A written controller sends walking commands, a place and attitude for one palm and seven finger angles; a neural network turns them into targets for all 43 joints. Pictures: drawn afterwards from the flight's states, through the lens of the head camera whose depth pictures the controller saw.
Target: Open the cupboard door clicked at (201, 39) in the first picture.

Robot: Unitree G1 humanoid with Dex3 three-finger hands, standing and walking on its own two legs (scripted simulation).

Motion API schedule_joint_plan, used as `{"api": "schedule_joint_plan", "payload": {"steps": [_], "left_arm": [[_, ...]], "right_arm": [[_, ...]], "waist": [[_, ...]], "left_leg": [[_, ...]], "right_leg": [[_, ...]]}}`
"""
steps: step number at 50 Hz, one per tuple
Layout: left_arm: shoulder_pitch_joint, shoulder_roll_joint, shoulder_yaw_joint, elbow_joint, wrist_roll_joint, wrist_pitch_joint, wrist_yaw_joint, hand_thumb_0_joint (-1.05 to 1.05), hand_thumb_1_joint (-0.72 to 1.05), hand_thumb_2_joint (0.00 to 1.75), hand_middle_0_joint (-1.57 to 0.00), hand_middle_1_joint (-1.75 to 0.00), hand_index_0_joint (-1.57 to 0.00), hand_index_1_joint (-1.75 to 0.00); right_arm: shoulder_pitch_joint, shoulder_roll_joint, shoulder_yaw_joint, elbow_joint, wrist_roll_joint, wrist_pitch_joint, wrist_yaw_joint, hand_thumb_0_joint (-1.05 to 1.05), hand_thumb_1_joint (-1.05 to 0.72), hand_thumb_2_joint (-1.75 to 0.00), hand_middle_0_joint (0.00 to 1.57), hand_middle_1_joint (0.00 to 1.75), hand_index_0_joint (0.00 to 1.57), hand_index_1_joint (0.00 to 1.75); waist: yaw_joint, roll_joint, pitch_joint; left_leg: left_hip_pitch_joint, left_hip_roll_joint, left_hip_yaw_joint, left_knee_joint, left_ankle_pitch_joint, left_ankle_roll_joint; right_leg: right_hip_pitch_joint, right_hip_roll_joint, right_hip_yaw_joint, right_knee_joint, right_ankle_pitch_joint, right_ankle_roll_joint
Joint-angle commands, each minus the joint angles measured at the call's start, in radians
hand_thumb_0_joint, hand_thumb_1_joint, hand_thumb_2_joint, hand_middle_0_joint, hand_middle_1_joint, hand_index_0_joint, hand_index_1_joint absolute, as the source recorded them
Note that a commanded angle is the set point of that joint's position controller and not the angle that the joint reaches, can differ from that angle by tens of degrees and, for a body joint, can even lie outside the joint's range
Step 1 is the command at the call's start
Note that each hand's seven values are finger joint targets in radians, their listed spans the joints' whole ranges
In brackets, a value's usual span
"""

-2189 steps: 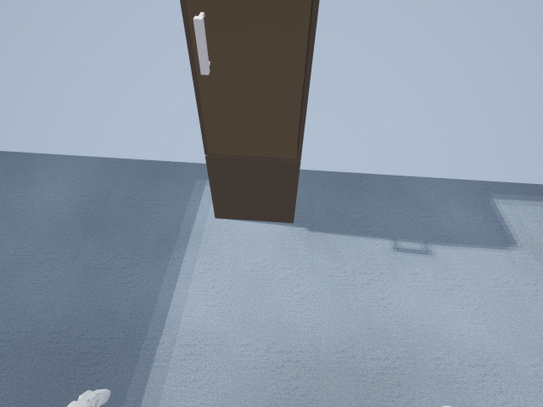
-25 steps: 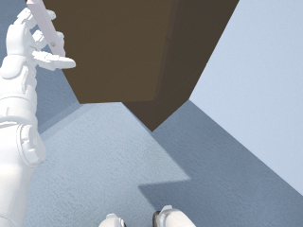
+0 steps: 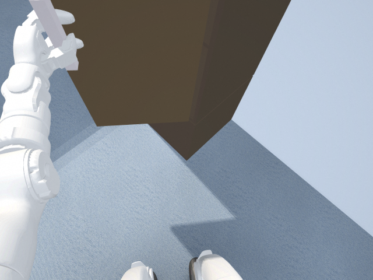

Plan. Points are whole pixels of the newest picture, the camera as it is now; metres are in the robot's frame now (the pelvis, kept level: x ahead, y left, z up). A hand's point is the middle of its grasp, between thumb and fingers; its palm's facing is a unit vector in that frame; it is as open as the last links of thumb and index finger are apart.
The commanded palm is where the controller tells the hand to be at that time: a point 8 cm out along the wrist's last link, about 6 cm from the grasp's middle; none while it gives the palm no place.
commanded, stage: close the thumb around the handle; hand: left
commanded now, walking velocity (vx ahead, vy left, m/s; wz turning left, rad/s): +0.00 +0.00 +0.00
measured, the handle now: (59, 29) +0.61 +0.18 +0.13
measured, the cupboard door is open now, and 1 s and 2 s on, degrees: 51 88 100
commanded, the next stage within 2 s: pull the door open along its arc in 0.06 s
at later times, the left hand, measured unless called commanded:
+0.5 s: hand (71, 61) +0.52 +0.15 +0.12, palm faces -0.03 -1.00 -0.01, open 5.9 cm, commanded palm +0.47 +0.20 +0.12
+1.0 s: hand (123, 124) +0.38 +0.06 +0.12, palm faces +0.29 -0.95 +0.06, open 6.4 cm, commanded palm +0.32 +0.13 +0.12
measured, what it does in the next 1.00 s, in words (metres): stands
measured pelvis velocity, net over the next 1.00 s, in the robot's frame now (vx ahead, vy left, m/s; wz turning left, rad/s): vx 0.02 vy -0.03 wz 0.00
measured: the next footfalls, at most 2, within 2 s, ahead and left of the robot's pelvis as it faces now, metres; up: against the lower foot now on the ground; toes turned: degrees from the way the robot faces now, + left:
none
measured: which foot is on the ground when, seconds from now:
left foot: down 0.00-1.00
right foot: down 0.00-1.00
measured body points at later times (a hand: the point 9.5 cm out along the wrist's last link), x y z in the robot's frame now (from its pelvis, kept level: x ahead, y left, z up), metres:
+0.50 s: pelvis +0.02 +0.00 +0.01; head +0.12 +0.00 +0.45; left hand +0.52 +0.21 +0.12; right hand -0.01 -0.26 -0.10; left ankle -0.02 +0.09 -0.69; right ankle +0.00 -0.12 -0.69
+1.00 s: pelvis +0.02 -0.03 +0.03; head +0.04 -0.05 +0.48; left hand +0.36 +0.11 +0.12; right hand +0.19 -0.25 -0.07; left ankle -0.02 +0.10 -0.69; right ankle +0.00 -0.12 -0.69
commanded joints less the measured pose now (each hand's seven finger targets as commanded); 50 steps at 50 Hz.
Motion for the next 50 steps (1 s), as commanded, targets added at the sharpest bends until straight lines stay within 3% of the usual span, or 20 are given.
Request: {"api": "schedule_joint_plan", "payload": {"steps": [1,3,4,5,7,9,11,13,15,19,24,26,31,32,35,37,41,42,47,50], "left_arm": [[-0.497,0.225,0.017,-0.235,-0.020,-0.081,0.005,0.00,0.90,0.90,-0.40,-1.35,-0.40,-1.35],[-0.482,0.256,0.049,-0.233,-0.025,-0.072,0.009,0.00,0.90,0.90,-0.40,-1.35,-0.40,-1.35],[-0.474,0.229,0.033,-0.242,-0.031,-0.069,0.006,0.00,0.90,0.90,-0.40,-1.35,-0.40,-1.35],[-0.477,0.225,0.031,-0.247,-0.031,-0.069,0.006,0.00,0.90,0.90,-0.40,-1.35,-0.40,-1.35],[-0.467,0.241,0.042,-0.272,-0.029,-0.079,0.006,0.00,0.90,0.90,-0.40,-1.35,-0.40,-1.35],[-0.482,0.214,0.011,-0.241,-0.022,-0.071,0.009,0.00,0.90,0.90,-0.40,-1.35,-0.40,-1.35],[-0.443,0.220,0.024,-0.262,-0.022,-0.079,0.011,0.00,0.90,0.90,-0.40,-1.35,-0.40,-1.35],[-0.399,0.217,0.031,-0.302,-0.028,-0.086,0.010,0.00,0.90,0.90,-0.40,-1.35,-0.40,-1.35],[-0.331,0.192,0.024,-0.308,-0.035,-0.081,0.003,0.00,0.90,0.90,-0.40,-1.35,-0.40,-1.35],[-0.199,0.170,0.027,-0.386,-0.064,-0.073,-0.008,0.00,0.90,0.90,-0.40,-1.35,-0.40,-1.35],[0.038,0.110,0.017,-0.503,-0.105,-0.045,-0.012,0.00,0.90,0.90,-0.40,-1.35,-0.40,-1.35],[0.131,0.101,0.020,-0.601,-0.121,-0.044,-0.011,0.00,0.90,0.90,-0.40,-1.35,-0.40,-1.35],[0.466,0.009,-0.005,-0.800,-0.175,-0.005,-0.005,0.00,0.90,0.90,-0.40,-1.35,-0.40,-1.35],[0.499,-0.001,0.044,-0.867,-0.201,0.004,0.044,0.00,0.90,0.90,-0.40,-1.35,-0.40,-1.35],[0.618,-0.127,0.021,-1.034,-0.206,0.040,0.194,0.00,0.90,0.90,-0.40,-1.35,-0.40,-1.35],[0.696,-0.199,-0.006,-1.122,-0.180,0.062,0.303,0.00,0.90,0.90,-0.40,-1.35,-0.40,-1.35],[0.715,-0.275,-0.073,-1.255,-0.100,0.104,0.466,0.00,0.90,0.90,-0.40,-1.35,-0.40,-1.35],[0.725,-0.309,-0.098,-1.279,-0.078,0.115,0.504,0.00,0.90,0.90,-0.40,-1.35,-0.40,-1.35],[0.755,-0.455,-0.231,-1.330,0.003,0.189,0.678,0.00,0.90,0.90,-0.40,-1.35,-0.40,-1.35],[0.752,-0.529,-0.313,-1.372,0.067,0.217,0.766,0.00,0.90,0.90,-0.40,-1.35,-0.40,-1.35]], "right_arm": [[0.221,-0.187,-0.067,-0.021,-0.004,-0.009,-0.014,0.00,-0.90,-0.90,0.20,0.30,0.20,0.30],[0.221,-0.190,-0.069,-0.021,-0.003,-0.006,-0.014,0.00,-0.90,-0.90,0.20,0.30,0.20,0.30],[0.217,-0.188,-0.069,-0.026,-0.002,-0.005,-0.012,0.00,-0.90,-0.90,0.20,0.30,0.20,0.30],[0.217,-0.188,-0.069,-0.023,-0.002,-0.005,-0.012,0.00,-0.90,-0.90,0.20,0.30,0.20,0.30],[0.217,-0.188,-0.072,-0.026,-0.001,-0.003,-0.012,0.00,-0.90,-0.90,0.20,0.30,0.20,0.30],[0.215,-0.186,-0.069,-0.017,-0.001,0.000,-0.012,0.00,-0.90,-0.90,0.20,0.30,0.20,0.30],[0.217,-0.186,-0.072,-0.027,-0.002,0.000,-0.010,0.00,-0.90,-0.90,0.20,0.30,0.20,0.30],[0.211,-0.185,-0.077,-0.034,-0.002,-0.001,-0.009,0.00,-0.90,-0.90,0.20,0.30,0.20,0.30],[0.199,-0.181,-0.076,-0.045,0.000,0.002,-0.005,0.00,-0.90,-0.90,0.20,0.30,0.20,0.30],[0.171,-0.180,-0.083,-0.076,0.011,0.010,-0.001,0.00,-0.90,-0.90,0.20,0.30,0.20,0.30],[0.118,-0.167,-0.090,-0.119,0.028,0.017,0.004,0.00,-0.90,-0.90,0.20,0.30,0.20,0.30],[0.091,-0.160,-0.093,-0.143,0.035,0.015,0.003,0.00,-0.90,-0.90,0.20,0.30,0.20,0.30],[0.003,-0.136,-0.089,-0.196,0.054,-0.001,0.011,0.00,-0.90,-0.90,0.20,0.30,0.20,0.30],[-0.027,-0.122,-0.087,-0.205,0.059,-0.005,0.013,0.00,-0.90,-0.90,0.20,0.30,0.20,0.30],[-0.105,-0.091,-0.085,-0.223,0.061,-0.019,0.023,0.00,-0.90,-0.90,0.20,0.30,0.20,0.30],[-0.135,-0.076,-0.085,-0.225,0.054,-0.026,0.028,0.00,-0.90,-0.90,0.20,0.30,0.20,0.30],[-0.183,-0.057,-0.086,-0.220,0.034,-0.010,0.024,0.00,-0.90,-0.90,0.20,0.30,0.20,0.30],[-0.201,-0.045,-0.086,-0.221,0.029,-0.004,0.021,0.00,-0.90,-0.90,0.20,0.30,0.20,0.30],[-0.282,-0.022,-0.071,-0.224,0.005,0.024,0.004,0.00,-0.90,-0.90,0.20,0.30,0.20,0.30],[-0.318,-0.005,-0.064,-0.220,-0.011,0.033,-0.001,0.00,-0.90,-0.90,0.20,0.30,0.20,0.30]], "waist": [[-0.019,0.119,-0.510],[-0.006,0.110,-0.529],[-0.007,0.111,-0.528],[-0.009,0.088,-0.516],[0.000,0.110,-0.536],[-0.019,0.110,-0.473],[0.002,0.117,-0.482],[0.016,0.118,-0.541],[0.035,0.131,-0.538],[0.068,0.083,-0.547],[0.117,0.029,-0.508],[0.143,0.036,-0.530],[0.200,-0.039,-0.442],[0.229,-0.020,-0.423],[0.253,-0.030,-0.368],[0.259,-0.053,-0.353],[0.257,-0.086,-0.354],[0.260,-0.058,-0.366],[0.243,-0.120,-0.284],[0.243,-0.079,-0.274]], "left_leg": [[0.422,-0.010,-0.093,-0.060,0.525,-0.008],[0.413,-0.011,-0.087,-0.064,0.529,-0.010],[0.411,-0.014,-0.082,-0.066,0.518,-0.008],[0.401,-0.014,-0.082,-0.069,0.514,-0.007],[0.421,-0.012,-0.083,-0.067,0.535,-0.008],[0.403,-0.011,-0.081,-0.069,0.507,-0.007],[0.413,-0.012,-0.083,-0.076,0.519,-0.007],[0.449,-0.009,-0.081,-0.072,0.573,-0.011],[0.450,-0.011,-0.071,-0.074,0.590,-0.013],[0.432,-0.014,-0.054,-0.090,0.606,-0.008],[0.417,-0.014,-0.030,-0.125,0.648,-0.002],[0.431,-0.017,-0.019,-0.135,0.693,0.003],[0.369,-0.024,0.017,-0.185,0.666,0.015],[0.369,-0.029,0.022,-0.197,0.632,0.004],[0.399,-0.034,0.026,-0.221,0.591,-0.013],[0.409,-0.034,0.026,-0.228,0.607,-0.019],[0.437,-0.037,0.027,-0.238,0.583,-0.027],[0.451,-0.038,0.031,-0.240,0.576,-0.029],[0.459,-0.038,0.020,-0.259,0.466,-0.030],[0.471,-0.041,0.015,-0.259,0.436,-0.031]], "right_leg": [[0.170,0.031,0.020,-0.051,0.398,-0.006],[0.199,0.030,0.023,-0.052,0.417,-0.004],[0.203,0.031,0.025,-0.057,0.418,-0.003],[0.213,0.031,0.022,-0.058,0.423,-0.003],[0.214,0.032,0.024,-0.056,0.432,-0.004],[0.179,0.031,0.022,-0.063,0.407,-0.003],[0.196,0.032,0.020,-0.060,0.404,-0.008],[0.217,0.031,0.020,-0.056,0.440,-0.005],[0.231,0.032,0.021,-0.056,0.458,-0.007],[0.315,0.031,0.025,-0.061,0.520,-0.007],[0.404,0.025,0.025,-0.075,0.586,-0.007],[0.464,0.019,0.033,-0.075,0.642,-0.011],[0.596,-0.005,0.047,-0.094,0.751,-0.012],[0.601,-0.003,0.038,-0.104,0.729,-0.008],[0.585,0.003,0.018,-0.128,0.652,-0.004],[0.605,0.000,0.014,-0.129,0.665,-0.005],[0.647,-0.013,0.025,-0.133,0.685,-0.008],[0.654,-0.018,0.031,-0.132,0.683,-0.008],[0.636,-0.039,0.040,-0.178,0.600,0.001],[0.626,-0.049,0.044,-0.187,0.554,0.000]]}}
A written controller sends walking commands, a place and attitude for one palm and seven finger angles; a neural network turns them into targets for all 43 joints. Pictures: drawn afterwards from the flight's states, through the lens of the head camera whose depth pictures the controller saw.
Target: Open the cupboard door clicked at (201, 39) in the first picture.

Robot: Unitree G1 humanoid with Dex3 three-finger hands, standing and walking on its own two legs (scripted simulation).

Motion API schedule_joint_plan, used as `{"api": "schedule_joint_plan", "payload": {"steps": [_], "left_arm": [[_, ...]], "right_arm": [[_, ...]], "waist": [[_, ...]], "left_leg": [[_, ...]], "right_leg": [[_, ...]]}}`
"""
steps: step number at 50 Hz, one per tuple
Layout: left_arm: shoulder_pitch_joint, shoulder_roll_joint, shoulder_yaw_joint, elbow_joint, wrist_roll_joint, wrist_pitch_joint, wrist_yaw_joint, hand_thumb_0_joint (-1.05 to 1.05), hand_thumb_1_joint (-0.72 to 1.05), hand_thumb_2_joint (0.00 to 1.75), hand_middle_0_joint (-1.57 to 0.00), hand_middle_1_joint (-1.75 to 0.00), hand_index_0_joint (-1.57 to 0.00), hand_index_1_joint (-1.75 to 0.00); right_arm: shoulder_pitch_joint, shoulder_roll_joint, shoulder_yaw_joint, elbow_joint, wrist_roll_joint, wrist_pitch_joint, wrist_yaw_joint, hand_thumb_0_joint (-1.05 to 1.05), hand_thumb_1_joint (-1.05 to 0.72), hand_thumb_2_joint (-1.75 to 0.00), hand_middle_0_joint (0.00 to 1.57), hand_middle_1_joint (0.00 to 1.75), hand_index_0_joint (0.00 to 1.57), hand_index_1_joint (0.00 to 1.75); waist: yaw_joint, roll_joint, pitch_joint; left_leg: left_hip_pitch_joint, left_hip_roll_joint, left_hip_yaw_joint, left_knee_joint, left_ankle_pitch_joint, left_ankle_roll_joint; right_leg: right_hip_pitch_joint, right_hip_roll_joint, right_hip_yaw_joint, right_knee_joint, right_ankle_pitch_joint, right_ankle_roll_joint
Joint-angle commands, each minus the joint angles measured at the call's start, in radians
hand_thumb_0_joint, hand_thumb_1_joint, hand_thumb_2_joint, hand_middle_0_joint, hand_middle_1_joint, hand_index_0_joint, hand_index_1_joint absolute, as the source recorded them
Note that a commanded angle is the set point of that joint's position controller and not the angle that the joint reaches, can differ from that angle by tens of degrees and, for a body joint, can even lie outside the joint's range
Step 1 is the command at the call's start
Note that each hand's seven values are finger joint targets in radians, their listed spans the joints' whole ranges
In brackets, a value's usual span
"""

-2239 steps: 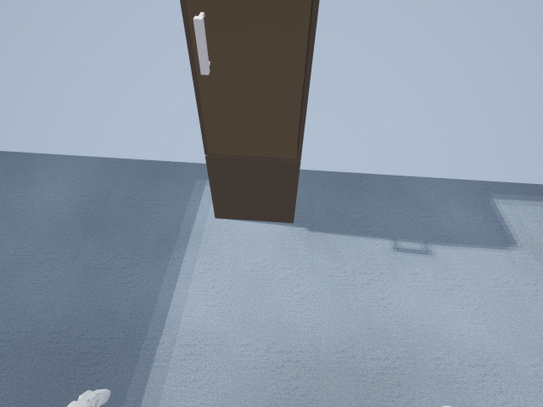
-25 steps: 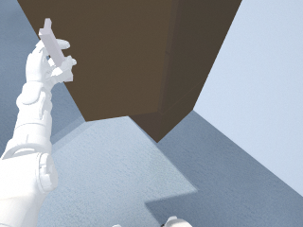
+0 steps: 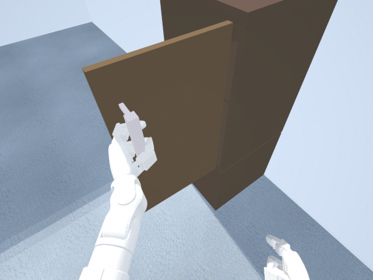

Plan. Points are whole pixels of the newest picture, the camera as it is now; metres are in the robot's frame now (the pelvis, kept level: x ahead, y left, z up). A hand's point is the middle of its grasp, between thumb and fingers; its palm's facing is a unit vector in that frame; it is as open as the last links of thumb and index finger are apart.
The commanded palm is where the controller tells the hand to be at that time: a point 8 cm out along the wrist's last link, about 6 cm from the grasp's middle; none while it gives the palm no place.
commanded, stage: pull the door open along its arc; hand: left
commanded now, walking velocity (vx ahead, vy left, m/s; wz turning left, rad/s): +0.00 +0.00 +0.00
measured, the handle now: (134, 135) +0.41 +0.13 +0.10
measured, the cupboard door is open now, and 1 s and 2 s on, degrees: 88 100 100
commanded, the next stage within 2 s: open thumb and fingers to let go in 0.28 s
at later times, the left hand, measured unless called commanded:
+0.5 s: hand (173, 167) +0.32 +0.04 +0.10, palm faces +0.36 -0.93 -0.04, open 6.5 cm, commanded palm +0.28 +0.08 +0.09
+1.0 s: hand (167, 166) +0.32 +0.05 +0.10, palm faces +0.35 -0.94 -0.02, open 13.8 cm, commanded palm +0.29 +0.08 +0.09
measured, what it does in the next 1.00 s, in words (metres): stands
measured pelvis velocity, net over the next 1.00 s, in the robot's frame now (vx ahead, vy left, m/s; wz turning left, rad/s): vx -0.04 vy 0.00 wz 0.05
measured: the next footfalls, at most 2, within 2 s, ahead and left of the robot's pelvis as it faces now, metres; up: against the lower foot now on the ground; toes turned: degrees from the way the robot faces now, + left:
none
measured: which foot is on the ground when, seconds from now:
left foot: down 0.00-1.00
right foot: down 0.00-1.00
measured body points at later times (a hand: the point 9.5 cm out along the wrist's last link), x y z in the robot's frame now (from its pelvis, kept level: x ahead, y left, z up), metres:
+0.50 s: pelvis -0.01 -0.02 +0.00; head +0.00 -0.05 +0.45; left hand +0.30 +0.09 +0.10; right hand +0.14 -0.25 -0.12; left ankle -0.04 +0.12 -0.72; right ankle -0.02 -0.09 -0.72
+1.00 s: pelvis -0.04 +0.00 +0.00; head -0.03 -0.01 +0.45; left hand +0.30 +0.10 +0.10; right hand +0.13 -0.20 -0.12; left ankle -0.04 +0.12 -0.72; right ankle -0.02 -0.09 -0.72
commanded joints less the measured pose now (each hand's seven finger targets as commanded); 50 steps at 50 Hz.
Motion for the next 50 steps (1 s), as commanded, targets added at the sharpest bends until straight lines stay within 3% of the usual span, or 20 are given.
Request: {"api": "schedule_joint_plan", "payload": {"steps": [1,5,7,9,11,16,18,19,22,27,34,37,39,41,50], "left_arm": [[-0.170,0.081,0.027,-0.280,0.104,-0.041,0.175,0.00,0.90,0.90,-0.40,-1.35,-0.40,-1.35],[-0.168,0.009,-0.069,-0.326,0.132,-0.036,0.185,0.00,0.90,0.90,-0.40,-1.35,-0.40,-1.35],[-0.148,-0.027,-0.109,-0.323,0.130,-0.038,0.179,0.00,0.90,0.90,-0.40,-1.35,-0.40,-1.35],[-0.118,-0.064,-0.149,-0.341,0.128,-0.040,0.174,0.00,0.90,0.90,-0.40,-1.35,-0.40,-1.35],[-0.093,-0.102,-0.196,-0.354,0.133,-0.043,0.171,0.00,0.90,0.90,-0.40,-1.35,-0.40,-1.35],[-0.053,-0.175,-0.274,-0.386,0.136,-0.036,0.195,0.00,0.90,0.90,-0.40,-1.35,-0.40,-1.35],[-0.147,-0.142,-0.237,-0.350,0.132,-0.031,0.215,0.00,0.90,0.90,-0.40,-1.35,-0.40,-1.35],[-0.256,-0.103,-0.206,-0.310,0.135,-0.032,0.223,0.00,0.90,0.90,-0.40,-1.35,-0.40,-1.35],[-0.260,-0.120,-0.211,-0.269,0.148,-0.037,0.230,0.00,0.69,0.81,-0.38,-1.33,-0.38,-1.33],[-0.261,-0.123,-0.206,-0.246,0.130,-0.048,0.209,0.00,0.34,0.66,-0.36,-1.29,-0.36,-1.29],[-0.346,-0.102,-0.162,-0.173,0.109,-0.065,0.199,0.00,-0.15,0.45,-0.32,-1.24,-0.32,-1.24],[-0.347,-0.110,-0.167,-0.139,0.121,-0.071,0.205,0.00,-0.36,0.36,-0.31,-1.22,-0.31,-1.22],[-0.407,-0.136,-0.198,-0.123,0.134,-0.074,0.207,0.00,-0.50,0.30,-0.30,-1.20,-0.30,-1.20],[-0.431,-0.137,-0.201,-0.108,0.140,-0.078,0.212,0.00,-0.50,0.30,-0.30,-1.20,-0.30,-1.20],[-0.569,-0.170,-0.214,-0.012,0.151,-0.077,0.257,0.00,-0.50,0.30,-0.22,-0.75,-0.22,-0.75]], "right_arm": [[-0.035,-0.095,-0.036,-0.104,-0.025,-0.018,-0.022,0.00,-0.90,-0.90,0.20,0.30,0.20,0.30],[-0.057,-0.086,-0.038,-0.100,-0.033,-0.010,-0.030,0.00,-0.90,-0.90,0.20,0.30,0.20,0.30],[-0.061,-0.085,-0.040,-0.097,-0.034,-0.011,-0.032,0.00,-0.90,-0.90,0.20,0.30,0.20,0.30],[-0.072,-0.080,-0.040,-0.098,-0.032,-0.013,-0.033,0.00,-0.90,-0.90,0.20,0.30,0.20,0.30],[-0.077,-0.078,-0.042,-0.096,-0.030,-0.018,-0.029,0.00,-0.90,-0.90,0.20,0.30,0.20,0.30],[-0.094,-0.071,-0.042,-0.093,-0.027,-0.033,-0.017,0.00,-0.90,-0.90,0.20,0.30,0.20,0.30],[-0.105,-0.073,-0.040,-0.074,-0.028,-0.037,-0.023,0.00,-0.90,-0.90,0.20,0.30,0.20,0.30],[-0.107,-0.078,-0.035,-0.053,-0.027,-0.036,-0.031,0.00,-0.90,-0.90,0.20,0.30,0.20,0.30],[-0.105,-0.074,-0.038,-0.042,-0.033,-0.041,-0.034,0.00,-0.90,-0.90,0.20,0.30,0.20,0.30],[-0.097,-0.071,-0.039,-0.045,-0.031,-0.045,-0.039,0.00,-0.90,-0.90,0.20,0.30,0.20,0.30],[-0.111,-0.068,-0.029,-0.031,-0.030,-0.052,-0.050,0.00,-0.90,-0.90,0.20,0.30,0.20,0.30],[-0.116,-0.068,-0.030,-0.030,-0.030,-0.052,-0.048,0.00,-0.90,-0.90,0.20,0.30,0.20,0.30],[-0.110,-0.069,-0.029,-0.025,-0.032,-0.056,-0.046,0.00,-0.90,-0.90,0.20,0.30,0.20,0.30],[-0.113,-0.070,-0.031,-0.021,-0.031,-0.057,-0.045,0.00,-0.90,-0.90,0.20,0.30,0.20,0.30],[-0.111,-0.071,-0.030,0.000,-0.034,-0.062,-0.043,0.00,-0.90,-0.90,0.20,0.30,0.20,0.30]], "waist": [[0.034,-0.132,-0.231],[0.026,-0.096,-0.256],[0.018,-0.130,-0.243],[0.021,-0.115,-0.240],[0.017,-0.150,-0.231],[0.021,-0.161,-0.215],[0.013,-0.174,-0.186],[-0.005,-0.179,-0.154],[0.008,-0.135,-0.185],[0.018,-0.168,-0.244],[0.016,-0.174,-0.185],[0.018,-0.156,-0.182],[0.003,-0.144,-0.172],[0.004,-0.134,-0.176],[-0.009,-0.112,-0.186]], "left_leg": [[0.048,-0.028,-0.006,-0.034,0.376,0.012],[0.077,-0.034,-0.007,-0.030,0.363,0.012],[0.081,-0.034,-0.013,-0.033,0.348,0.014],[0.090,-0.036,-0.015,-0.033,0.345,0.013],[0.095,-0.034,-0.021,-0.033,0.344,0.014],[0.103,-0.041,-0.030,-0.028,0.323,0.014],[0.090,-0.045,-0.034,-0.026,0.293,0.017],[0.075,-0.048,-0.036,-0.023,0.262,0.020],[0.081,-0.050,-0.037,-0.019,0.267,0.020],[0.082,-0.055,-0.035,-0.028,0.284,0.020],[0.072,-0.055,-0.035,-0.035,0.241,0.020],[0.072,-0.053,-0.034,-0.037,0.232,0.020],[0.075,-0.052,-0.036,-0.034,0.228,0.022],[0.082,-0.049,-0.039,-0.034,0.221,0.021],[0.065,-0.039,-0.051,-0.034,0.192,0.017]], "right_leg": [[0.255,-0.052,0.012,-0.069,0.546,0.034],[0.268,-0.066,0.027,-0.071,0.590,0.039],[0.270,-0.070,0.030,-0.084,0.598,0.046],[0.276,-0.073,0.032,-0.086,0.605,0.045],[0.275,-0.073,0.030,-0.093,0.605,0.047],[0.273,-0.084,0.035,-0.111,0.578,0.050],[0.245,-0.087,0.042,-0.124,0.525,0.053],[0.211,-0.092,0.055,-0.139,0.472,0.056],[0.207,-0.090,0.054,-0.129,0.445,0.047],[0.242,-0.089,0.045,-0.110,0.502,0.053],[0.199,-0.084,0.045,-0.136,0.389,0.050],[0.178,-0.078,0.037,-0.135,0.333,0.041],[0.145,-0.070,0.024,-0.125,0.293,0.033],[0.126,-0.061,0.013,-0.122,0.246,0.024],[0.062,-0.039,-0.018,-0.083,0.144,0.007]]}}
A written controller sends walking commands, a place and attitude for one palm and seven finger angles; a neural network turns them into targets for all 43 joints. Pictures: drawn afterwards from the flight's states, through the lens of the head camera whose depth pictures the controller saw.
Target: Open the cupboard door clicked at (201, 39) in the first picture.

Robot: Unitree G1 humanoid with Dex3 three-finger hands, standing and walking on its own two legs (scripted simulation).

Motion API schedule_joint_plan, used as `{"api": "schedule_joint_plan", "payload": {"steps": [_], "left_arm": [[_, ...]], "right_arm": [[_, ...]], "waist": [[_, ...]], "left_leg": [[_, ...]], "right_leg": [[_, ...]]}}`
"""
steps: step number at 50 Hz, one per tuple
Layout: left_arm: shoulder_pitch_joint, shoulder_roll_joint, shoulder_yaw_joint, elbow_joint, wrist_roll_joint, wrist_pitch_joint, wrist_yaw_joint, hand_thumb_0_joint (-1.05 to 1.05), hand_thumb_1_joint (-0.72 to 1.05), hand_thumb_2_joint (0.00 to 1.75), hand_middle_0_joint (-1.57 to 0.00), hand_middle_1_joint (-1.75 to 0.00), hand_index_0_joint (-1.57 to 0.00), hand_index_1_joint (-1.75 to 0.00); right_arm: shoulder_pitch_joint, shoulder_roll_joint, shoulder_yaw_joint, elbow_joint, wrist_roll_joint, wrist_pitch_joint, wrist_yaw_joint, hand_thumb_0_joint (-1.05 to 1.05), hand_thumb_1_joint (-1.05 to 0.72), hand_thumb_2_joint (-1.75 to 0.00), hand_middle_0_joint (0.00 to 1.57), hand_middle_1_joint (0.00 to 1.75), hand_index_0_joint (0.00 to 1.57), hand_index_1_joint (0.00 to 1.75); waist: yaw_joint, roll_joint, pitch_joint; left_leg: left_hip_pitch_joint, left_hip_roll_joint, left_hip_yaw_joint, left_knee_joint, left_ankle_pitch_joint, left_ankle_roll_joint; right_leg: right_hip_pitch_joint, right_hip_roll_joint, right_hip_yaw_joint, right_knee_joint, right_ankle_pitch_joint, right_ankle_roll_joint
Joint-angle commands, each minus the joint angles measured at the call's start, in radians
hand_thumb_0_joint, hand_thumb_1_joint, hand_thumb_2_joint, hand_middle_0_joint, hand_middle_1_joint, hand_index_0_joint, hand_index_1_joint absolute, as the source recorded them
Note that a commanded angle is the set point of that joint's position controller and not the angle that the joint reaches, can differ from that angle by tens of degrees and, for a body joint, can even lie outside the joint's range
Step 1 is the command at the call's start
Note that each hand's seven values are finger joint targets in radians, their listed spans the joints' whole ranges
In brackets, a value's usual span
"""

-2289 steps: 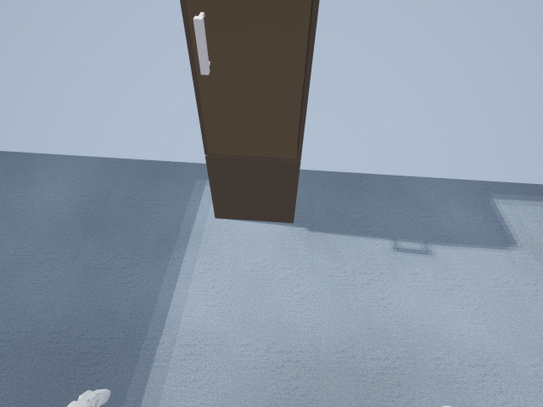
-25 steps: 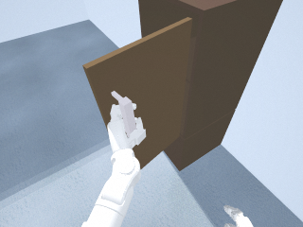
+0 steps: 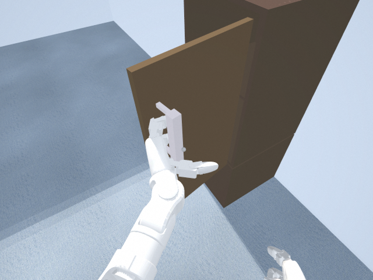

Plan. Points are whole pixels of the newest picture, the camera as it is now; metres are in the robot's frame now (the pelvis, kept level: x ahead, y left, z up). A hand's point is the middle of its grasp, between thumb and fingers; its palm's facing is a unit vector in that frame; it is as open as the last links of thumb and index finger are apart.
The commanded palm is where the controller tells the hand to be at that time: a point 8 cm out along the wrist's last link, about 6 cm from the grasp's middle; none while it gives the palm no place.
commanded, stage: open thumb and fingers to let go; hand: left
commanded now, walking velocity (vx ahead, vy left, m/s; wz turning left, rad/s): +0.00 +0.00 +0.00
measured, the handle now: (169, 134) +0.41 +0.06 +0.10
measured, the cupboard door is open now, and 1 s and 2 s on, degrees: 100 100 100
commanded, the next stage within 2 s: slide the hand sideways off the handle in 0.20 s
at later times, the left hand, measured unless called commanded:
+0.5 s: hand (180, 160) +0.34 +0.03 +0.09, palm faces -0.14 -0.98 -0.13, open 16.3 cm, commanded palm +0.32 +0.06 +0.10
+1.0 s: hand (170, 175) +0.30 +0.05 +0.10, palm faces -0.14 -0.99 +0.00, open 16.4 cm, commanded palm +0.27 +0.11 +0.10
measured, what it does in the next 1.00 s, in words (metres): stands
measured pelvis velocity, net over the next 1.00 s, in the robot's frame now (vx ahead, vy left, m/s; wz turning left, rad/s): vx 0.01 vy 0.00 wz -0.03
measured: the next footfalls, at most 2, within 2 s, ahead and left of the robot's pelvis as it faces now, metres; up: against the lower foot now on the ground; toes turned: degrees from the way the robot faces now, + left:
none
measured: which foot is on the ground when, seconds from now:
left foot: down 0.00-1.00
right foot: down 0.00-1.00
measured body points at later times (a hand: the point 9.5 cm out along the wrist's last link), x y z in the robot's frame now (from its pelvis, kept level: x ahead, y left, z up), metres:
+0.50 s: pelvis -0.02 +0.01 +0.00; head -0.01 -0.01 +0.45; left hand +0.34 +0.09 +0.10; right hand +0.12 -0.22 -0.12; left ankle +0.01 +0.12 -0.72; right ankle +0.02 -0.09 -0.72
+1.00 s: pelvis +0.01 +0.00 +0.00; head +0.01 -0.02 +0.45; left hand +0.30 +0.10 +0.10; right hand +0.19 -0.21 -0.08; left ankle +0.01 +0.12 -0.72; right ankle +0.02 -0.09 -0.72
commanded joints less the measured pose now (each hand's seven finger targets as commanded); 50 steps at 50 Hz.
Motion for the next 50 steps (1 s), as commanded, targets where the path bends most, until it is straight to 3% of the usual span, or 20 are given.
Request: {"api": "schedule_joint_plan", "payload": {"steps": [1,9,11,13,15,16,17,18,19,21,22,24,26,28,33,38,41,44,47,50], "left_arm": [[-0.446,-0.076,-0.030,-0.170,0.042,-0.058,0.022,0.00,-0.50,0.30,-0.22,-0.70,-0.22,-0.70],[-0.454,-0.099,-0.034,-0.162,0.041,-0.054,0.056,0.00,-0.50,0.30,-0.15,-0.30,-0.15,-0.30],[-0.477,-0.070,-0.005,-0.135,0.038,-0.050,0.065,0.00,-0.50,0.30,-0.15,-0.30,-0.15,-0.30],[-0.482,-0.093,-0.018,-0.129,0.039,-0.048,0.070,0.00,-0.50,0.30,-0.15,-0.30,-0.15,-0.30],[-0.506,-0.092,-0.015,-0.124,0.046,-0.051,0.079,0.00,-0.50,0.30,-0.15,-0.30,-0.15,-0.30],[-0.444,-0.035,-0.230,-0.124,0.135,-0.088,-0.136,0.00,-0.50,0.30,-0.15,-0.30,-0.15,-0.30],[-0.512,0.031,-0.167,-0.189,0.096,-0.139,-0.244,0.00,-0.50,0.30,-0.15,-0.30,-0.15,-0.30],[-0.525,0.067,-0.153,-0.189,0.085,-0.172,-0.307,0.00,-0.50,0.30,-0.15,-0.30,-0.15,-0.30],[-0.527,0.058,-0.175,-0.211,0.068,-0.195,-0.364,0.00,-0.50,0.30,-0.15,-0.30,-0.15,-0.30],[-0.529,0.042,-0.212,-0.190,0.000,-0.222,-0.500,0.00,-0.50,0.30,-0.15,-0.30,-0.15,-0.30],[-0.531,0.054,-0.186,-0.165,-0.066,-0.220,-0.556,0.00,-0.50,0.30,-0.15,-0.30,-0.15,-0.30],[-0.507,0.043,-0.125,-0.115,-0.174,-0.187,-0.599,0.00,-0.50,0.30,-0.15,-0.30,-0.15,-0.30],[-0.475,0.030,-0.085,-0.100,-0.228,-0.159,-0.596,0.00,-0.50,0.30,-0.15,-0.30,-0.15,-0.30],[-0.421,0.054,-0.035,-0.105,-0.232,-0.158,-0.563,0.00,-0.50,0.30,-0.15,-0.30,-0.15,-0.30],[-0.268,0.089,-0.046,-0.216,-0.125,-0.215,-0.507,0.00,-0.50,0.30,-0.15,-0.30,-0.15,-0.30],[-0.151,0.131,-0.051,-0.352,-0.085,-0.217,-0.524,0.00,-0.50,0.30,-0.15,-0.30,-0.15,-0.30],[-0.091,0.173,-0.030,-0.420,-0.088,-0.184,-0.544,0.00,-0.50,0.30,-0.15,-0.30,-0.15,-0.30],[0.036,0.205,0.018,-0.495,-0.120,-0.144,-0.565,0.00,-0.50,0.30,-0.15,-0.30,-0.15,-0.30],[0.089,0.208,0.019,-0.560,-0.140,-0.114,-0.582,0.00,-0.50,0.30,-0.15,-0.30,-0.15,-0.30],[0.167,0.243,0.051,-0.633,-0.145,-0.099,-0.594,0.00,-0.50,0.30,-0.15,-0.30,-0.15,-0.30]], "right_arm": [[-0.082,-0.085,-0.027,-0.123,-0.005,-0.046,-0.006,0.00,-0.90,-0.90,0.20,0.30,0.20,0.30],[-0.081,-0.084,-0.032,-0.130,-0.010,-0.050,0.008,0.00,-0.90,-0.90,0.20,0.30,0.20,0.30],[-0.085,-0.087,-0.029,-0.121,-0.009,-0.048,0.002,0.00,-0.90,-0.90,0.20,0.30,0.20,0.30],[-0.092,-0.081,-0.027,-0.120,-0.007,-0.049,0.004,0.00,-0.90,-0.90,0.20,0.30,0.20,0.30],[-0.083,-0.084,-0.028,-0.115,-0.011,-0.053,0.005,0.00,-0.90,-0.90,0.20,0.30,0.20,0.30],[0.005,-0.116,-0.030,-0.104,-0.010,-0.039,0.001,0.00,-0.90,-0.90,0.20,0.30,0.20,0.30],[0.008,-0.119,-0.035,-0.140,0.003,-0.045,-0.011,0.00,-0.90,-0.90,0.20,0.30,0.20,0.30],[0.012,-0.115,-0.035,-0.144,0.007,-0.051,-0.024,0.00,-0.90,-0.90,0.20,0.30,0.20,0.30],[0.006,-0.110,-0.028,-0.156,0.014,-0.060,-0.030,0.00,-0.90,-0.90,0.20,0.30,0.20,0.30],[0.013,-0.113,-0.017,-0.167,0.037,-0.081,-0.041,0.00,-0.90,-0.90,0.20,0.30,0.20,0.30],[0.002,-0.116,-0.007,-0.174,0.049,-0.094,-0.049,0.00,-0.90,-0.90,0.20,0.30,0.20,0.30],[-0.026,-0.118,0.004,-0.182,0.068,-0.118,-0.062,0.00,-0.90,-0.90,0.20,0.30,0.20,0.30],[-0.033,-0.122,0.010,-0.183,0.075,-0.145,-0.056,0.00,-0.90,-0.90,0.20,0.30,0.20,0.30],[-0.020,-0.127,0.006,-0.178,0.072,-0.163,-0.044,0.00,-0.90,-0.90,0.20,0.30,0.20,0.30],[-0.001,-0.126,-0.012,-0.206,0.057,-0.181,0.006,0.00,-0.90,-0.90,0.20,0.30,0.20,0.30],[-0.008,-0.121,-0.018,-0.244,0.056,-0.173,0.021,0.00,-0.90,-0.90,0.20,0.30,0.20,0.30],[-0.022,-0.120,-0.013,-0.257,0.059,-0.163,0.015,0.00,-0.90,-0.90,0.20,0.30,0.20,0.30],[-0.043,-0.112,-0.005,-0.273,0.062,-0.154,0.006,0.00,-0.90,-0.90,0.20,0.30,0.20,0.30],[-0.059,-0.109,0.005,-0.281,0.063,-0.151,-0.001,0.00,-0.90,-0.90,0.20,0.30,0.20,0.30],[-0.060,-0.108,0.006,-0.287,0.060,-0.148,-0.008,0.00,-0.90,-0.90,0.20,0.30,0.20,0.30]], "waist": [[-0.029,-0.113,-0.239],[-0.017,-0.130,-0.283],[-0.019,-0.139,-0.255],[-0.024,-0.118,-0.231],[-0.029,-0.134,-0.242],[-0.103,-0.210,-0.193],[-0.076,-0.134,-0.277],[-0.069,-0.124,-0.315],[-0.065,-0.069,-0.328],[-0.088,-0.048,-0.291],[-0.085,-0.076,-0.266],[-0.065,-0.088,-0.206],[-0.046,-0.085,-0.182],[-0.027,-0.145,-0.175],[0.002,-0.120,-0.209],[0.013,-0.093,-0.238],[0.016,-0.112,-0.223],[0.034,-0.111,-0.215],[0.025,-0.122,-0.168],[0.027,-0.107,-0.176]], "left_leg": [[0.085,-0.006,-0.011,-0.078,0.161,0.005],[0.065,-0.002,-0.007,-0.074,0.153,0.002],[0.049,-0.005,-0.007,-0.080,0.116,0.003],[0.042,-0.005,-0.005,-0.079,0.094,0.003],[0.040,-0.003,-0.007,-0.076,0.087,0.003],[0.078,-0.005,-0.010,-0.079,0.124,0.022],[0.105,-0.011,-0.001,-0.072,0.146,0.027],[0.126,-0.015,-0.002,-0.066,0.169,0.031],[0.143,-0.017,-0.002,-0.067,0.165,0.031],[0.171,-0.017,-0.010,-0.076,0.129,0.033],[0.156,-0.017,-0.019,-0.089,0.086,0.031],[0.130,-0.016,-0.024,-0.120,0.007,0.023],[0.125,-0.017,-0.031,-0.142,-0.016,0.017],[0.110,-0.014,-0.032,-0.150,0.008,0.014],[0.131,-0.005,-0.011,-0.132,0.104,0.016],[0.138,-0.005,0.010,-0.120,0.158,0.021],[0.137,-0.007,0.012,-0.124,0.166,0.024],[0.136,-0.014,0.024,-0.128,0.186,0.024],[0.134,-0.015,0.017,-0.134,0.188,0.022],[0.150,-0.018,0.021,-0.126,0.213,0.022]], "right_leg": [[0.051,-0.003,0.021,-0.107,0.122,0.000],[0.051,0.005,0.013,-0.087,0.104,-0.003],[0.043,0.004,0.020,-0.104,0.063,-0.001],[0.025,0.003,0.020,-0.106,0.039,-0.003],[0.015,0.003,0.017,-0.100,0.029,-0.001],[0.000,0.003,0.037,-0.089,0.128,-0.005],[0.029,-0.006,0.045,-0.086,0.171,-0.008],[0.058,-0.007,0.050,-0.075,0.210,-0.010],[0.056,-0.009,0.053,-0.074,0.210,-0.009],[0.034,-0.004,0.049,-0.088,0.180,-0.008],[0.037,0.002,0.043,-0.102,0.139,-0.005],[0.037,0.010,0.037,-0.135,0.047,0.000],[0.033,0.013,0.025,-0.144,0.012,0.002],[0.047,0.012,0.019,-0.143,0.021,0.007],[0.058,0.009,0.023,-0.108,0.100,0.004],[0.110,0.006,0.040,-0.101,0.189,0.005],[0.139,0.007,0.046,-0.115,0.214,0.007],[0.184,0.003,0.055,-0.129,0.266,0.013],[0.184,0.002,0.055,-0.139,0.277,0.018],[0.194,0.000,0.056,-0.137,0.320,0.021]]}}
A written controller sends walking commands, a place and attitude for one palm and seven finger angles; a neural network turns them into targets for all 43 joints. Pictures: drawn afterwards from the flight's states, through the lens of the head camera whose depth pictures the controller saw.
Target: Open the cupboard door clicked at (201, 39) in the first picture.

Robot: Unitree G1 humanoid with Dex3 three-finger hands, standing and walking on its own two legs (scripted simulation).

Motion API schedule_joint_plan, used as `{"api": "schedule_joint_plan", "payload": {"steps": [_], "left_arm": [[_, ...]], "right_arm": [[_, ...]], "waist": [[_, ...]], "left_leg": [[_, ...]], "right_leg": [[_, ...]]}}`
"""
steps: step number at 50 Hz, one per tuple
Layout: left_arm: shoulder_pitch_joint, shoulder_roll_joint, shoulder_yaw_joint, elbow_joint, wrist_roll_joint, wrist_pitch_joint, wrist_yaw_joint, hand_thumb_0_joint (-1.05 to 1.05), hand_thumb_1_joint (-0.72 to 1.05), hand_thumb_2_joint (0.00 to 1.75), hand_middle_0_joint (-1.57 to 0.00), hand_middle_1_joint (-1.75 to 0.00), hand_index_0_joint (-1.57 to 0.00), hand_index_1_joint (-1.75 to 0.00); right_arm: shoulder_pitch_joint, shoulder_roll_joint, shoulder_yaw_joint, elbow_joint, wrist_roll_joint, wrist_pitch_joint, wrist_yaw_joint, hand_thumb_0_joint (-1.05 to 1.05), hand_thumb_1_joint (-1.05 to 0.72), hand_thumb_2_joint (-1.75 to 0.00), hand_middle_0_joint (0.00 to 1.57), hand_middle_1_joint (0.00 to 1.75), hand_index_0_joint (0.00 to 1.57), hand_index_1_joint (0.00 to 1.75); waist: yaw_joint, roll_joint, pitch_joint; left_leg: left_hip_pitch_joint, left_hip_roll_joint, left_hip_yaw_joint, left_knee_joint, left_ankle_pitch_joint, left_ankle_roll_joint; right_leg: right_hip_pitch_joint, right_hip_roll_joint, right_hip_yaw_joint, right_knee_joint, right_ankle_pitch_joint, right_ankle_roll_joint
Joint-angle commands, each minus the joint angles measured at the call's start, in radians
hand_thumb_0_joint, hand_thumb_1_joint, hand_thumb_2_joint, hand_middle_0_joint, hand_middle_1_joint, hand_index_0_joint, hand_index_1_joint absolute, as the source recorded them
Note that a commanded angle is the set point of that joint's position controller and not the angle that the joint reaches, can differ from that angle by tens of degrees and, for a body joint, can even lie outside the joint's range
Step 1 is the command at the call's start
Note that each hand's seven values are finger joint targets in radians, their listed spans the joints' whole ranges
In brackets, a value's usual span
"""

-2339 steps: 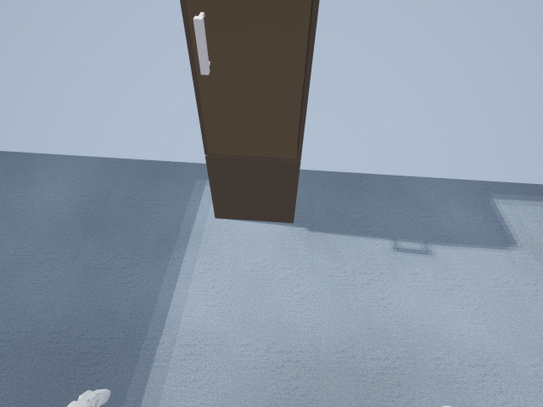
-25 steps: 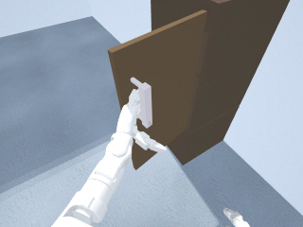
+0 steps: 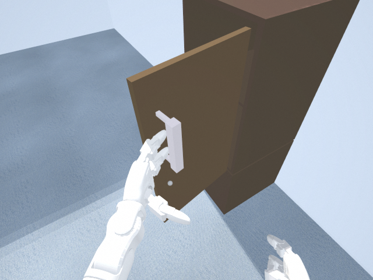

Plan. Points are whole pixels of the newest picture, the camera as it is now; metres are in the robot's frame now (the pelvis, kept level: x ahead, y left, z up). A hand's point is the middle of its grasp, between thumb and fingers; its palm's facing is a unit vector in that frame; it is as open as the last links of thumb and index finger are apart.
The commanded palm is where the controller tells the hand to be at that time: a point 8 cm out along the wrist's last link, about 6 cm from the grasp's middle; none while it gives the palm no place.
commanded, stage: slide the hand sideways off the handle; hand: left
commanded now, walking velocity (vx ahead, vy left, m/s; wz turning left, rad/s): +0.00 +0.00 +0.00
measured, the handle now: (169, 142) +0.39 +0.07 +0.10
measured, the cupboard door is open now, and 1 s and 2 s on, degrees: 100 100 100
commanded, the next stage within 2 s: draw the hand back to the body in 0.50 s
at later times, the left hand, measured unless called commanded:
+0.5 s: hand (140, 207) +0.23 +0.11 +0.09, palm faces -0.06 -1.00 -0.03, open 16.3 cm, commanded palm +0.21 +0.16 +0.09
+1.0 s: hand (108, 213) +0.21 +0.15 +0.12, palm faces -0.04 -1.00 -0.06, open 16.3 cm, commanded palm +0.18 +0.21 +0.12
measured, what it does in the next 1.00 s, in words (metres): stands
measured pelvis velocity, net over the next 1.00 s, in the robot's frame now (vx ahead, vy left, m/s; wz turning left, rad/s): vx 0.00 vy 0.00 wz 0.02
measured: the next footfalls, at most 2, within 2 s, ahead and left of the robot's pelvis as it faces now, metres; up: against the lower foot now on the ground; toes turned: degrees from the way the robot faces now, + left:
none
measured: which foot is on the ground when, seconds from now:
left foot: down 0.00-1.00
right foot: down 0.00-1.00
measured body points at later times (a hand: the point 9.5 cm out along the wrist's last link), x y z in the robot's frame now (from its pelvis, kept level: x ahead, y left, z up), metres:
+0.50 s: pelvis +0.01 +0.00 -0.01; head +0.01 -0.03 +0.44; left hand +0.23 +0.16 +0.09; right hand +0.20 -0.21 -0.08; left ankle -0.01 +0.12 -0.72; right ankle +0.01 -0.09 -0.72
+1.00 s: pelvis +0.00 +0.00 +0.00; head -0.02 -0.02 +0.45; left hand +0.20 +0.21 +0.12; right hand +0.19 -0.21 -0.07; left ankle -0.01 +0.12 -0.72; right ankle +0.00 -0.09 -0.72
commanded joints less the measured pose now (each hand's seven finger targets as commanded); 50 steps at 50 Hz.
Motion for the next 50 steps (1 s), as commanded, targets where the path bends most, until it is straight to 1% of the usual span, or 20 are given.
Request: {"api": "schedule_joint_plan", "payload": {"steps": [1,2,5,9,12,16,19,21,23,24,28,30,32,35,36,40,41,43,45,50], "left_arm": [[-0.159,0.030,0.039,-0.327,-0.004,-0.048,-0.016,0.00,-0.50,0.30,-0.15,-0.30,-0.15,-0.30],[-0.157,0.028,0.032,-0.356,-0.003,-0.050,-0.022,0.00,-0.50,0.30,-0.15,-0.30,-0.15,-0.30],[-0.052,0.046,0.050,-0.417,-0.009,-0.055,-0.043,0.00,-0.50,0.30,-0.15,-0.30,-0.15,-0.30],[0.029,0.072,0.067,-0.456,-0.024,-0.057,-0.083,0.00,-0.50,0.30,-0.15,-0.30,-0.15,-0.30],[0.044,0.080,0.067,-0.458,-0.033,-0.054,-0.106,0.00,-0.50,0.30,-0.15,-0.30,-0.15,-0.30],[0.092,0.111,0.101,-0.485,-0.042,-0.065,-0.120,0.00,-0.50,0.30,-0.15,-0.30,-0.15,-0.30],[0.142,0.121,0.125,-0.506,-0.058,-0.075,-0.128,0.00,-0.50,0.30,-0.15,-0.30,-0.15,-0.30],[0.185,0.161,0.173,-0.499,-0.065,-0.083,-0.130,0.00,-0.50,0.30,-0.15,-0.30,-0.15,-0.30],[0.237,0.149,0.170,-0.520,-0.069,-0.093,-0.139,0.00,-0.50,0.30,-0.15,-0.30,-0.15,-0.30],[0.221,0.116,0.127,-0.528,-0.070,-0.093,-0.146,0.00,-0.50,0.30,-0.15,-0.30,-0.15,-0.30],[0.147,0.117,0.104,-0.525,-0.070,-0.094,-0.152,0.00,-0.50,0.30,-0.15,-0.30,-0.15,-0.30],[0.133,0.128,0.114,-0.514,-0.066,-0.093,-0.149,0.00,-0.50,0.30,-0.15,-0.30,-0.15,-0.30],[0.140,0.173,0.159,-0.540,-0.065,-0.095,-0.140,0.00,-0.50,0.30,-0.15,-0.30,-0.15,-0.30],[0.147,0.211,0.218,-0.559,-0.075,-0.090,-0.132,0.00,-0.50,0.30,-0.15,-0.30,-0.15,-0.30],[0.173,0.241,0.258,-0.536,-0.081,-0.084,-0.130,0.00,-0.50,0.30,-0.15,-0.30,-0.15,-0.30],[0.197,0.215,0.258,-0.555,-0.117,-0.060,-0.161,0.00,-0.50,0.30,-0.15,-0.30,-0.15,-0.30],[0.206,0.209,0.253,-0.542,-0.127,-0.048,-0.173,0.00,-0.50,0.30,-0.15,-0.30,-0.15,-0.30],[0.218,0.218,0.260,-0.559,-0.141,-0.028,-0.198,0.00,-0.50,0.30,-0.15,-0.30,-0.15,-0.30],[0.233,0.230,0.265,-0.581,-0.146,-0.012,-0.222,0.00,-0.50,0.30,-0.15,-0.30,-0.15,-0.30],[0.231,0.292,0.351,-0.598,-0.172,0.011,-0.251,0.00,-0.50,0.30,-0.15,-0.30,-0.15,-0.30]], "right_arm": [[-0.120,-0.082,-0.025,-0.173,-0.002,-0.054,-0.016,0.00,-0.90,-0.90,0.20,0.30,0.20,0.30],[-0.118,-0.080,-0.025,-0.176,-0.003,-0.058,-0.016,0.00,-0.90,-0.90,0.20,0.30,0.20,0.30],[-0.112,-0.081,-0.025,-0.184,-0.006,-0.064,-0.018,0.00,-0.90,-0.90,0.20,0.30,0.20,0.30],[-0.111,-0.087,-0.024,-0.187,-0.005,-0.072,-0.023,0.00,-0.90,-0.90,0.20,0.30,0.20,0.30],[-0.116,-0.092,-0.021,-0.187,-0.005,-0.082,-0.029,0.00,-0.90,-0.90,0.20,0.30,0.20,0.30],[-0.110,-0.097,-0.022,-0.187,-0.005,-0.101,-0.036,0.00,-0.90,-0.90,0.20,0.30,0.20,0.30],[-0.110,-0.094,-0.020,-0.194,-0.005,-0.118,-0.039,0.00,-0.90,-0.90,0.20,0.30,0.20,0.30],[-0.105,-0.100,-0.021,-0.185,-0.006,-0.125,-0.042,0.00,-0.90,-0.90,0.20,0.30,0.20,0.30],[-0.105,-0.096,-0.023,-0.195,-0.003,-0.133,-0.040,0.00,-0.90,-0.90,0.20,0.30,0.20,0.30],[-0.108,-0.096,-0.019,-0.198,-0.002,-0.138,-0.039,0.00,-0.90,-0.90,0.20,0.30,0.20,0.30],[-0.102,-0.107,-0.021,-0.187,0.001,-0.161,-0.046,0.00,-0.90,-0.90,0.20,0.30,0.20,0.30],[-0.099,-0.111,-0.024,-0.183,0.002,-0.172,-0.050,0.00,-0.90,-0.90,0.20,0.30,0.20,0.30],[-0.103,-0.109,-0.022,-0.185,0.001,-0.181,-0.053,0.00,-0.90,-0.90,0.20,0.30,0.20,0.30],[-0.104,-0.103,-0.018,-0.182,0.001,-0.187,-0.060,0.00,-0.90,-0.90,0.20,0.30,0.20,0.30],[-0.106,-0.105,-0.018,-0.175,0.001,-0.187,-0.063,0.00,-0.90,-0.90,0.20,0.30,0.20,0.30],[-0.119,-0.106,-0.013,-0.176,0.010,-0.196,-0.067,0.00,-0.90,-0.90,0.20,0.30,0.20,0.30],[-0.121,-0.108,-0.011,-0.175,0.011,-0.200,-0.068,0.00,-0.90,-0.90,0.20,0.30,0.20,0.30],[-0.120,-0.116,-0.013,-0.174,0.015,-0.207,-0.071,0.00,-0.90,-0.90,0.20,0.30,0.20,0.30],[-0.118,-0.120,-0.013,-0.177,0.016,-0.215,-0.074,0.00,-0.90,-0.90,0.20,0.30,0.20,0.30],[-0.122,-0.127,-0.012,-0.170,0.017,-0.221,-0.086,0.00,-0.90,-0.90,0.20,0.30,0.20,0.30]], "waist": [[-0.003,-0.096,-0.175],[-0.010,-0.076,-0.175],[-0.002,-0.075,-0.209],[-0.013,-0.074,-0.191],[-0.025,-0.078,-0.139],[-0.015,-0.056,-0.162],[-0.004,-0.069,-0.172],[0.003,-0.086,-0.175],[0.008,-0.080,-0.173],[-0.003,-0.064,-0.156],[-0.030,-0.066,-0.093],[-0.030,-0.067,-0.091],[-0.008,-0.039,-0.128],[0.009,-0.054,-0.170],[0.016,-0.079,-0.167],[0.018,-0.038,-0.141],[0.014,-0.062,-0.125],[0.011,-0.054,-0.103],[0.011,-0.045,-0.094],[0.015,-0.075,-0.070]], "left_leg": [[0.058,-0.025,-0.010,-0.070,0.229,0.020],[0.065,-0.025,-0.012,-0.068,0.237,0.019],[0.073,-0.027,-0.015,-0.056,0.270,0.018],[0.060,-0.029,-0.018,-0.042,0.275,0.018],[0.040,-0.028,-0.025,-0.034,0.239,0.020],[0.041,-0.030,-0.030,-0.026,0.237,0.018],[0.027,-0.029,-0.035,-0.024,0.232,0.017],[0.011,-0.028,-0.036,-0.021,0.238,0.016],[0.008,-0.027,-0.033,-0.022,0.247,0.015],[0.005,-0.029,-0.032,-0.021,0.234,0.016],[-0.018,-0.025,-0.046,-0.015,0.154,0.016],[-0.026,-0.026,-0.049,-0.013,0.122,0.016],[-0.022,-0.029,-0.047,-0.017,0.113,0.016],[-0.013,-0.030,-0.043,-0.025,0.143,0.018],[-0.022,-0.028,-0.043,-0.026,0.146,0.018],[-0.002,-0.027,-0.035,-0.047,0.158,0.014],[-0.005,-0.027,-0.039,-0.047,0.156,0.016],[0.003,-0.025,-0.037,-0.054,0.150,0.017],[0.014,-0.024,-0.040,-0.063,0.156,0.018],[0.021,-0.023,-0.046,-0.072,0.152,0.020]], "right_leg": [[0.115,-0.008,0.028,-0.108,0.337,0.018],[0.109,-0.010,0.025,-0.100,0.352,0.019],[0.127,-0.010,0.021,-0.082,0.400,0.019],[0.119,-0.014,0.026,-0.075,0.436,0.026],[0.079,-0.014,0.028,-0.082,0.380,0.029],[0.076,-0.012,0.025,-0.072,0.346,0.024],[0.084,-0.014,0.024,-0.064,0.348,0.026],[0.101,-0.016,0.031,-0.062,0.361,0.028],[0.100,-0.015,0.023,-0.052,0.370,0.027],[0.080,-0.014,0.021,-0.054,0.351,0.028],[0.004,-0.010,0.020,-0.070,0.210,0.027],[-0.012,-0.011,0.025,-0.076,0.152,0.026],[0.017,-0.017,0.038,-0.081,0.123,0.023],[0.067,-0.018,0.042,-0.082,0.164,0.022],[0.083,-0.018,0.047,-0.090,0.166,0.024],[0.089,-0.014,0.034,-0.102,0.202,0.026],[0.091,-0.014,0.038,-0.114,0.196,0.028],[0.081,-0.013,0.035,-0.125,0.189,0.031],[0.082,-0.012,0.027,-0.127,0.194,0.029],[0.082,-0.011,0.028,-0.150,0.162,0.031]]}}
